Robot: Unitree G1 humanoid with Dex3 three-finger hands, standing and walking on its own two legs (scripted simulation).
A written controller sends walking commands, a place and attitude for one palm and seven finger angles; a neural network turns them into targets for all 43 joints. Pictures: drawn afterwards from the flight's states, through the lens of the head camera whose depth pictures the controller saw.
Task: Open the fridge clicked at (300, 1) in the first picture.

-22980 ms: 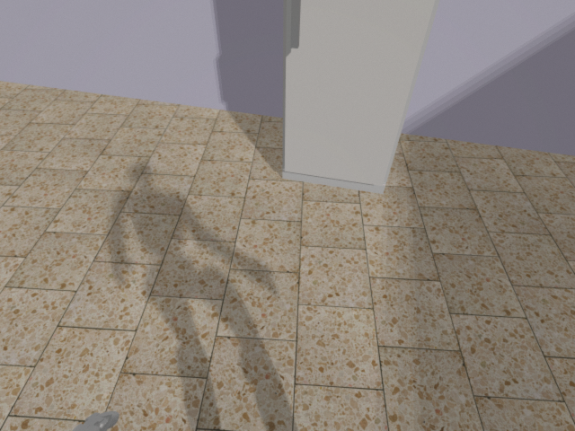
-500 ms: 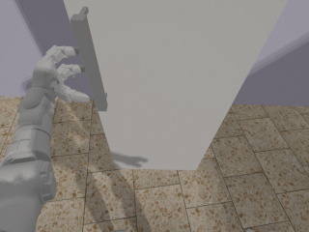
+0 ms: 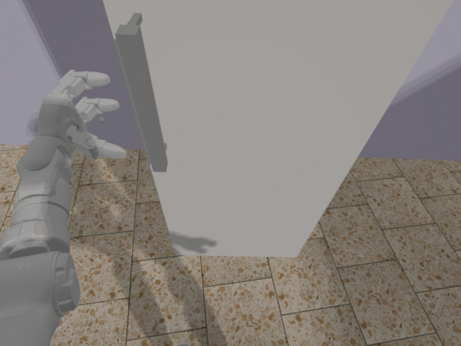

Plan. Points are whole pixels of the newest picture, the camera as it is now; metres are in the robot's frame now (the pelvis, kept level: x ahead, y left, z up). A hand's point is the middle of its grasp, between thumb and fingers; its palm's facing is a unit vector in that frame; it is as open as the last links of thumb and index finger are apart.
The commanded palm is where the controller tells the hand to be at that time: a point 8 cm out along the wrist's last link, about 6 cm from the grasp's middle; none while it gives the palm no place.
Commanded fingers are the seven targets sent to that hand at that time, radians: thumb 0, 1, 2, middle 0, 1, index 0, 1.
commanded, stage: move the hooked fingers beside the handle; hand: left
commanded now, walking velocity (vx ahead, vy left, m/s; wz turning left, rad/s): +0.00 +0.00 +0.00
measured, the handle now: (150, 105) +0.50 +0.15 +0.14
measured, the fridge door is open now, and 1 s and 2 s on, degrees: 0 0 0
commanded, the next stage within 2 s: feel for the door with the fingertips in 0.76 s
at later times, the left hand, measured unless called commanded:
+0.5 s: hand (98, 121) +0.43 +0.22 +0.16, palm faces +0.03 -1.00 +0.01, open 14.0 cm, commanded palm +0.41 +0.26 +0.15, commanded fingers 0.00 -0.50 0.30 -0.30 -1.20 -0.30 -1.20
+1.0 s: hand (106, 121) +0.44 +0.21 +0.16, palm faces -0.03 -1.00 +0.01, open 14.0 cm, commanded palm +0.42 +0.25 +0.15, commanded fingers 0.00 -0.50 0.30 -0.30 -1.20 -0.30 -1.20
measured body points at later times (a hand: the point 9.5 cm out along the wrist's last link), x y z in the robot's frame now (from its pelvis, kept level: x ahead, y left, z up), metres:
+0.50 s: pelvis +0.01 -0.03 +0.00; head +0.04 -0.02 +0.45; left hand +0.43 +0.27 +0.16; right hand +0.11 -0.29 -0.10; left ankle +0.04 +0.09 -0.72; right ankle -0.04 -0.14 -0.72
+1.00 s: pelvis +0.00 -0.02 +0.00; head +0.04 -0.01 +0.45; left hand +0.44 +0.26 +0.16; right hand +0.06 -0.29 -0.11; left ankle +0.04 +0.09 -0.72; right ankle -0.04 -0.14 -0.72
